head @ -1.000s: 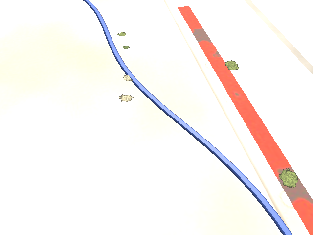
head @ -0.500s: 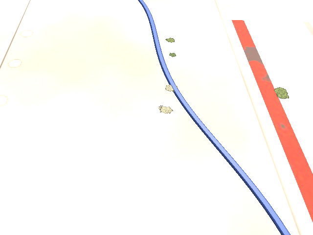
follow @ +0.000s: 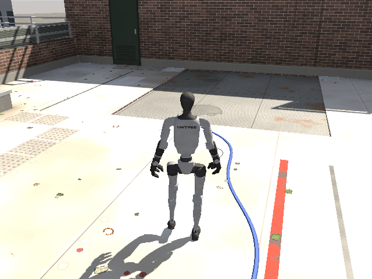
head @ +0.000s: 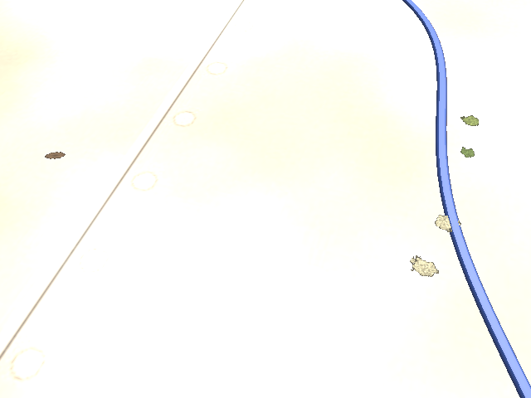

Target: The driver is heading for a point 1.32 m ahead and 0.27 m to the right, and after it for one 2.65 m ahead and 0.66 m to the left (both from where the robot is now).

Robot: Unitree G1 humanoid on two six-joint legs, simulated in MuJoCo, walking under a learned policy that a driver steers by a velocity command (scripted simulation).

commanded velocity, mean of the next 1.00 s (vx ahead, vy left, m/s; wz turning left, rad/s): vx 0.50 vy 0.00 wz -0.20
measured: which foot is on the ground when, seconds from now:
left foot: up 0.00-0.26, down 0.28-0.82, up 0.84-1.00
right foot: down 0.00-0.28, up 0.30-0.78, down 0.80-1.00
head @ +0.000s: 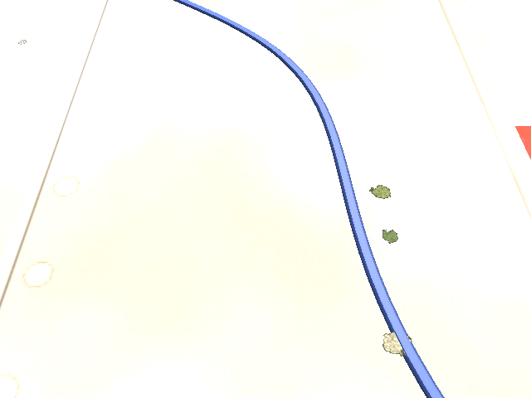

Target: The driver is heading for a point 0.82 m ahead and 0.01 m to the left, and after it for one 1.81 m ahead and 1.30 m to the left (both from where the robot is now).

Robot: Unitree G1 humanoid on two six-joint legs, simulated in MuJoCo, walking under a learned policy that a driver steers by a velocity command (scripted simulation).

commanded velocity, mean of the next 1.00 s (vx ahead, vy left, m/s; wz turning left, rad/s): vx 0.50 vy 0.00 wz -0.25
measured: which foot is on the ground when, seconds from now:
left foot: up 0.00-0.32, down 0.34-0.88, up 0.90-1.00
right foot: down 0.00-0.36, up 0.38-0.84, down 0.86-1.00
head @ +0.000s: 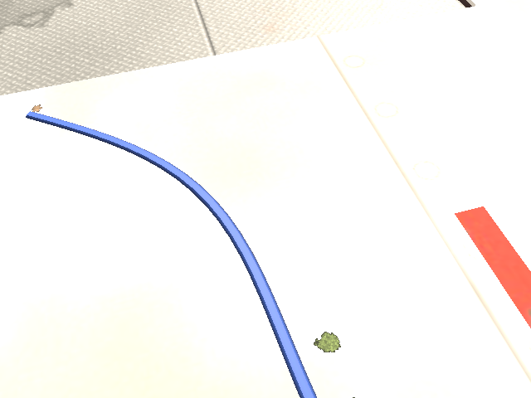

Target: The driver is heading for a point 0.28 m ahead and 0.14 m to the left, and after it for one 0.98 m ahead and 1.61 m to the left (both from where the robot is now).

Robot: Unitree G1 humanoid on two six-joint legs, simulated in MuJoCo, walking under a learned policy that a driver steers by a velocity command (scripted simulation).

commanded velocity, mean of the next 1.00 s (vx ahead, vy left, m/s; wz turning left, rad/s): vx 0.50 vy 0.00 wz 0.53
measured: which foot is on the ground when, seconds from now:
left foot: up 0.00-0.38, down 0.40-0.92, up 0.94-1.00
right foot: down 0.00-0.42, up 0.44-0.90, down 0.92-1.00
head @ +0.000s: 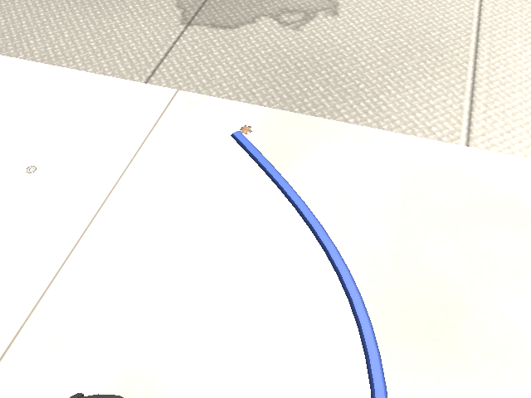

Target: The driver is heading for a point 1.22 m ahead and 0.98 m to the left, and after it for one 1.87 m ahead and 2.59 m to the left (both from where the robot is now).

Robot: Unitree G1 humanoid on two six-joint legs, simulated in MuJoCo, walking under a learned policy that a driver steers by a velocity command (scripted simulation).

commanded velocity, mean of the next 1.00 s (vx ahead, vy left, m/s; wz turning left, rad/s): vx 0.50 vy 0.00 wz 0.51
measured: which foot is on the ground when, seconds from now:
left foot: up 0.00-0.44, down 0.46-1.00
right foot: down 0.00-0.48, up 0.50-0.98, down 1.00-1.00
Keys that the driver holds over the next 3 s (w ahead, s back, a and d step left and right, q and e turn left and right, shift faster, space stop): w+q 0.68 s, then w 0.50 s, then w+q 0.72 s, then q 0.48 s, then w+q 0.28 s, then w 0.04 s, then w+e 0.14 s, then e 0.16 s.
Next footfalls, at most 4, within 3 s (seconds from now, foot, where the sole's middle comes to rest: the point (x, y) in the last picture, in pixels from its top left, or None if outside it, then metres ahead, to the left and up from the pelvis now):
0.46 left None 0.36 0.15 -0.76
1.00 right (214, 305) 0.72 0.14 -0.76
1.54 left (103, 268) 0.86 0.45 -0.76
2.08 right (75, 187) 1.18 0.58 -0.76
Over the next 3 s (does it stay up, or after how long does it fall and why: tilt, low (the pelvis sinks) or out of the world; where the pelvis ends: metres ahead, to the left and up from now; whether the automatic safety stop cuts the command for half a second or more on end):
stays up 1.06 0.72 0.00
